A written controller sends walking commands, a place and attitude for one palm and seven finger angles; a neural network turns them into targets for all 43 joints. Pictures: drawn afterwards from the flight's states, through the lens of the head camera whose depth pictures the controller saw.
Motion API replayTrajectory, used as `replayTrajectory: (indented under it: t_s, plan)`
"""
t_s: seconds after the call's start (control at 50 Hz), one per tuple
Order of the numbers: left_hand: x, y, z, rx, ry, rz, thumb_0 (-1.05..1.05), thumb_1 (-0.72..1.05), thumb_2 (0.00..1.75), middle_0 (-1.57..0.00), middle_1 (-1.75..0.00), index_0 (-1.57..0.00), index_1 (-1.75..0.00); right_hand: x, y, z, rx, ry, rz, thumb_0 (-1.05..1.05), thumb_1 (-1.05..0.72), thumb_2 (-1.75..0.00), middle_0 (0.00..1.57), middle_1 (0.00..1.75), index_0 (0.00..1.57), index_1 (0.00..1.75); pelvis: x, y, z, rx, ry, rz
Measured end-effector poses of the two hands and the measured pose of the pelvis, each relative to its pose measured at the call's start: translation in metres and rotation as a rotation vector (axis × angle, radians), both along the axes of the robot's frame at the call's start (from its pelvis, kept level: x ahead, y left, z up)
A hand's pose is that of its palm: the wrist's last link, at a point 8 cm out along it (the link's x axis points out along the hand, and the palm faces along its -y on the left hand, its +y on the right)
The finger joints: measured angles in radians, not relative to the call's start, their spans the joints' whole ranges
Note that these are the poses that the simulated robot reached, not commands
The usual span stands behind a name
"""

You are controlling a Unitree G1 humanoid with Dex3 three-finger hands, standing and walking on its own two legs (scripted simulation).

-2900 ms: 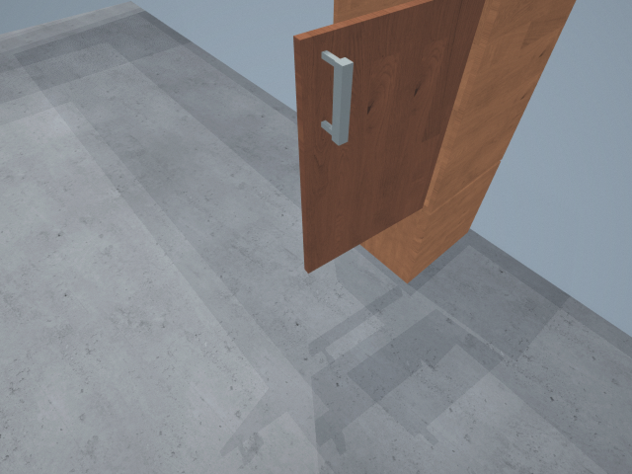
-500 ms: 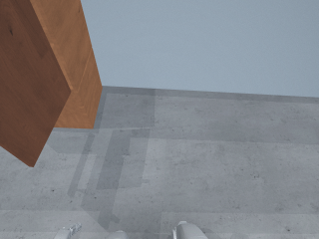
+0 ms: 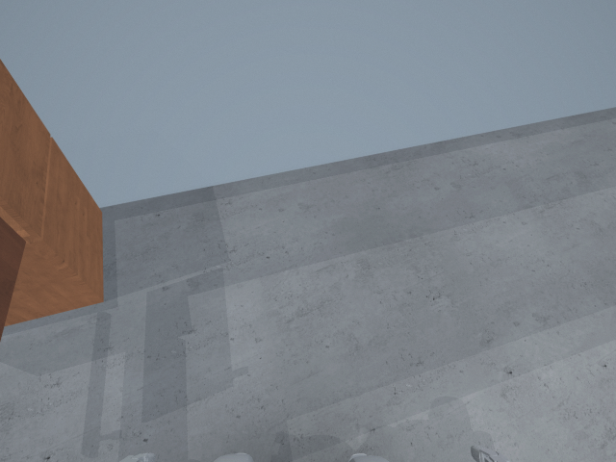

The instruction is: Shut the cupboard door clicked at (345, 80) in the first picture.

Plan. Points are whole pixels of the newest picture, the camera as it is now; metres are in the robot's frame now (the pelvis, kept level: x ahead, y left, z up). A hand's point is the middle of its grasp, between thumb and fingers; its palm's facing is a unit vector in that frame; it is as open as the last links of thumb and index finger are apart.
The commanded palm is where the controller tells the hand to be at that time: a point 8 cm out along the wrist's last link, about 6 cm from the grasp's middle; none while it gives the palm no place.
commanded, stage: walk around to get in front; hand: left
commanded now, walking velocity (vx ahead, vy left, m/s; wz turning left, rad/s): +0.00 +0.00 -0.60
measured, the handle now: out of the picture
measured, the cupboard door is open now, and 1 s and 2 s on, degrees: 84 84 84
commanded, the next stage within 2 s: none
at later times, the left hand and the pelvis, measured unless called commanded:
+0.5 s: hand (209, 442) +0.16 +0.15 -0.16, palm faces -0.29 -0.93 -0.23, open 7.4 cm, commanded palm none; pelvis +0.02 -0.02 +0.01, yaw -18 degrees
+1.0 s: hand (279, 387) +0.24 +0.05 -0.15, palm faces -0.56 -0.78 -0.26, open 7.4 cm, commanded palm none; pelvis +0.03 -0.06 +0.01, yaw -35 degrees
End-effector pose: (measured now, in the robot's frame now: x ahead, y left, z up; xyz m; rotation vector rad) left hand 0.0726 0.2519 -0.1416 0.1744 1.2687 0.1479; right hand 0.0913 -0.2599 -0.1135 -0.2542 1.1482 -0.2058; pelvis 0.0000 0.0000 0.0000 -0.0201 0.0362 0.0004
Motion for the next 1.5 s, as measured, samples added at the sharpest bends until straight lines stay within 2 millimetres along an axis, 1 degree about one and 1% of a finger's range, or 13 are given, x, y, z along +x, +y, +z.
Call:
replayTrajectory:
  t_s: [0.16,0.24,0.3,0.42,0.54,0.64,0.76,0.86,0.94,1.06,1.2,1.36,1.5]
  plan:
    - [0.039,-0.007,0.012,-0.028,-0.039,-0.071,0.01,0.91,0.9,-0.2,-0.3,-0.2,-0.3,-0.038,0.005,0.009,0.011,0.079,-0.042,0.0,-0.9,-0.9,0.2,0.3,0.21,0.3,0.005,-0.005,0.013,-0.024,-0.019,-0.079]
    - [0.065,-0.024,0.019,-0.015,-0.067,-0.149,0.01,0.91,0.9,-0.2,-0.3,-0.2,-0.3,-0.06,-0.009,0.002,0.036,0.099,-0.119,0.0,-0.9,-0.9,0.2,0.3,0.21,0.3,0.008,-0.016,0.012,-0.026,-0.022,-0.134]
    - [0.084,-0.038,0.015,0.019,-0.109,-0.213,0.01,0.91,0.9,-0.2,-0.3,-0.2,-0.3,-0.075,-0.029,-0.015,0.051,0.104,-0.187,0.0,-0.9,-0.9,0.2,0.3,0.21,0.3,0.011,-0.03,-0.002,0.008,-0.019,-0.174]
    - [0.089,-0.054,0.017,0.041,-0.067,-0.272,0.0,0.91,0.9,-0.2,-0.3,-0.2,-0.3,-0.081,-0.048,-0.011,0.027,0.107,-0.288,0.0,-0.91,-0.9,0.2,0.3,0.21,0.3,0.011,-0.03,0.003,0.011,-0.023,-0.248]
    - [0.1,-0.057,0.003,0.002,0.0,-0.342,0.01,0.9,0.9,-0.21,-0.3,-0.2,-0.3,-0.075,-0.04,0.003,-0.006,0.023,-0.344,0.0,-0.91,-0.9,0.2,0.3,0.2,0.3,0.022,-0.019,0.002,0.012,0.0,-0.337]
    - [0.125,-0.065,0.001,-0.024,-0.002,-0.391,0.01,0.91,0.9,-0.2,-0.3,-0.2,-0.3,-0.094,-0.023,0.007,-0.007,0.056,-0.366,0.0,-0.91,-0.9,0.2,0.3,0.2,0.3,0.027,-0.019,0.006,-0.004,-0.001,-0.389]
    - [0.16,-0.099,0.017,-0.036,-0.058,-0.478,0.01,0.91,0.9,-0.2,-0.3,-0.2,-0.3,-0.133,-0.014,0.005,0.047,0.124,-0.454,0.0,-0.9,-0.9,0.2,0.3,0.21,0.3,0.029,-0.032,0.013,-0.022,-0.006,-0.458]
    - [0.186,-0.137,0.018,-0.002,-0.137,-0.586,0.01,0.91,0.9,-0.2,-0.3,-0.2,-0.3,-0.168,-0.026,-0.019,0.093,0.142,-0.566,0.0,-0.9,-0.9,0.2,0.3,0.21,0.3,0.027,-0.054,-0.003,0.009,-0.016,-0.527]
    - [0.187,-0.152,0.023,0.025,-0.124,-0.626,0.0,0.91,0.9,-0.2,-0.3,-0.2,-0.3,-0.177,-0.04,-0.02,0.087,0.154,-0.636,0.0,-0.9,-0.9,0.2,0.3,0.21,0.3,0.026,-0.057,0.001,0.008,-0.023,-0.576]
    - [0.184,-0.161,0.02,0.02,-0.051,-0.686,0.0,0.91,0.9,-0.2,-0.3,-0.2,-0.3,-0.158,-0.053,-0.001,0.048,0.058,-0.689,0.0,-0.91,-0.9,0.2,0.3,0.2,0.3,0.034,-0.057,0.01,0.032,-0.018,-0.661]
    - [0.204,-0.167,0.0,-0.016,-0.002,-0.745,0.01,0.9,0.9,-0.21,-0.3,-0.2,-0.3,-0.146,-0.041,0.005,-0.008,-0.002,-0.718,0.0,-0.91,-0.9,0.2,0.3,0.2,0.3,0.05,-0.05,0.003,0.004,-0.007,-0.751]
    - [0.229,-0.212,0.018,-0.038,-0.051,-0.848,0.01,0.91,0.9,-0.2,-0.3,-0.2,-0.3,-0.183,-0.017,0.004,0.056,0.06,-0.809,0.0,-0.9,-0.9,0.2,0.3,0.21,0.3,0.047,-0.064,0.012,-0.028,-0.012,-0.841]
    - [0.234,-0.255,0.02,-0.005,-0.122,-0.951,0.01,0.91,0.9,-0.2,-0.3,-0.2,-0.3,-0.231,-0.024,-0.021,0.104,0.105,-0.946,0.0,-0.9,-0.9,0.2,0.3,0.21,0.3,0.04,-0.086,-0.003,-0.008,-0.027,-0.922]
